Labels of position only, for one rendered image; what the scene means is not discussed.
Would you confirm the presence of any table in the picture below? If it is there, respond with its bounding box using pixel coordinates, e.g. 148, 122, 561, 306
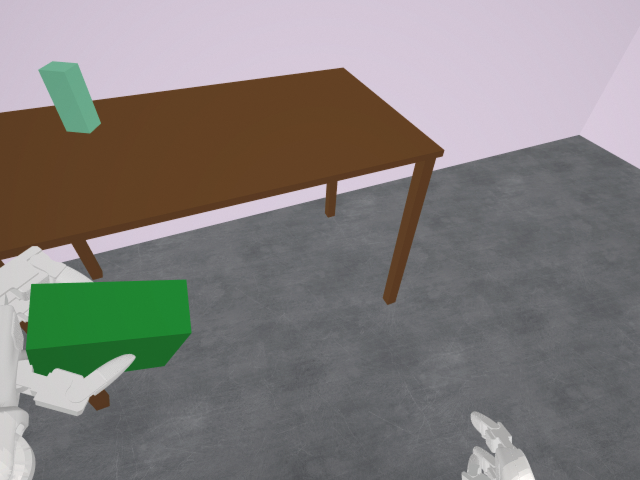
0, 68, 444, 411

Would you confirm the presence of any robot left forearm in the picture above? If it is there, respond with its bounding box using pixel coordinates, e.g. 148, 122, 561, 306
0, 406, 35, 480

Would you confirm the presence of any sponge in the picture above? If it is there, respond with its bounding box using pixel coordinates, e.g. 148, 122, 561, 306
26, 280, 192, 377

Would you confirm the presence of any left robot hand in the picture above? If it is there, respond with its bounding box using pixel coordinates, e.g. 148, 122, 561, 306
0, 246, 136, 416

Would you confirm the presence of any right robot hand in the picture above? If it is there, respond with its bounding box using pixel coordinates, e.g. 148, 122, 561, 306
462, 411, 535, 480

